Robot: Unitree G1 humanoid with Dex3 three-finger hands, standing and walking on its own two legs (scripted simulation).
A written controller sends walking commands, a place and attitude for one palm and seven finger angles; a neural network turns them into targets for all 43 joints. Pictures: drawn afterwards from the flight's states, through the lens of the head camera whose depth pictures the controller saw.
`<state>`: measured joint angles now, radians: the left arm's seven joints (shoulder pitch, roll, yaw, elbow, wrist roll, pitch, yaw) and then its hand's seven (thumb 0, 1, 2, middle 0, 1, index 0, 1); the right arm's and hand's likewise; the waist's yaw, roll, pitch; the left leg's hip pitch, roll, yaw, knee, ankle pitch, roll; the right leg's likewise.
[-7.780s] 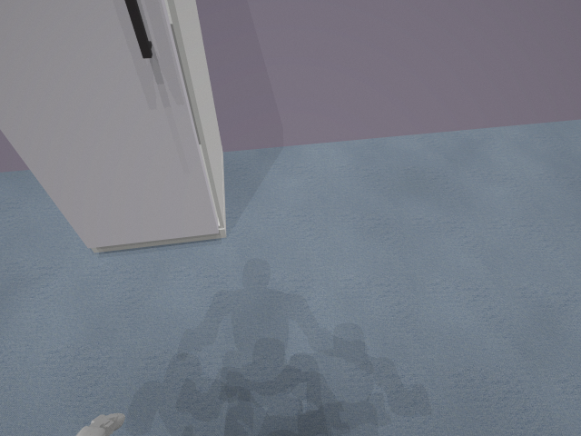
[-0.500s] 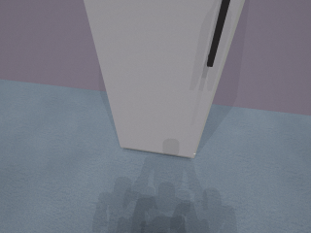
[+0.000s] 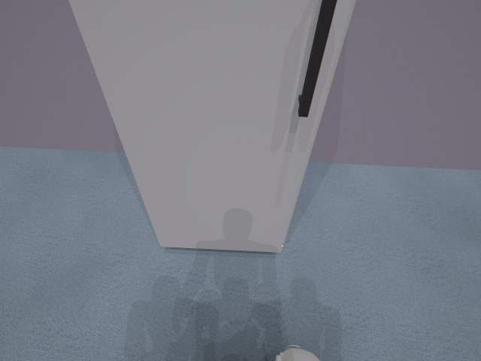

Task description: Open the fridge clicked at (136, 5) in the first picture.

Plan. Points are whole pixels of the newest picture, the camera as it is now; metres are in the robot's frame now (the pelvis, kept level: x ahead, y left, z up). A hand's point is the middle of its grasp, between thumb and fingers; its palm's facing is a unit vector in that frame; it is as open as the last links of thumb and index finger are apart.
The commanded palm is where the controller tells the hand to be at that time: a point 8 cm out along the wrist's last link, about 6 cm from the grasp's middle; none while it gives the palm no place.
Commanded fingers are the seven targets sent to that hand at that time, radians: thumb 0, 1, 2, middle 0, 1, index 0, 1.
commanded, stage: take the last steps up to it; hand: right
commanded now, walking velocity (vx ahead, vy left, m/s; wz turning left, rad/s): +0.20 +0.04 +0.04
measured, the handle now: (316, 45) +0.62 -0.12 +0.23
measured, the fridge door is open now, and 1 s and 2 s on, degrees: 0 0 0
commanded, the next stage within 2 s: come to a stop and stand still in 0.20 s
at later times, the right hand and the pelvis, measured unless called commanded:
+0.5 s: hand (346, 340) +0.20 -0.21 -0.17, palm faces -0.01 +0.97 -0.24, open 7.3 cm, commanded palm none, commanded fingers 0.00 -0.90 -0.90 0.20 0.30 0.20 0.30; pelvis +0.11 -0.02 +0.00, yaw +3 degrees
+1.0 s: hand out of the picture +0.14 -0.21 -0.18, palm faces +0.01 +0.98 -0.21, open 7.3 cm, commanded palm none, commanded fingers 0.00 -0.90 -0.90 0.20 0.30 0.20 0.30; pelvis +0.09 -0.03 +0.00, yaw +2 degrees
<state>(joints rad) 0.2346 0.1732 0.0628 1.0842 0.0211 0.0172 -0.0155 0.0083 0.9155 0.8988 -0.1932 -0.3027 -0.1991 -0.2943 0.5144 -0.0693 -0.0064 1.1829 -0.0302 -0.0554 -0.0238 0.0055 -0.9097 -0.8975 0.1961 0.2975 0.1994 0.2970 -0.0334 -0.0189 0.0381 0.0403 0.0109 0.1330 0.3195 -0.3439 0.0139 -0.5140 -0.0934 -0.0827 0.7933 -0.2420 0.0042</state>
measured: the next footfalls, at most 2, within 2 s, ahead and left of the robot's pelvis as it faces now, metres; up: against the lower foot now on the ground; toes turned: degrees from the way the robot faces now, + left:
right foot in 0.08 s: +0.15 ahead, -0.12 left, +0.00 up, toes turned -8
left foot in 0.52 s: +0.21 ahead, +0.12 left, +0.00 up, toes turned +9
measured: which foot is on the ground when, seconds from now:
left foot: down 0.00-0.10, up 0.12-0.50, down 0.52-0.84, up 0.86-1.00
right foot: up 0.00-0.06, down 0.08-0.56, up 0.58-0.78, down 0.80-1.00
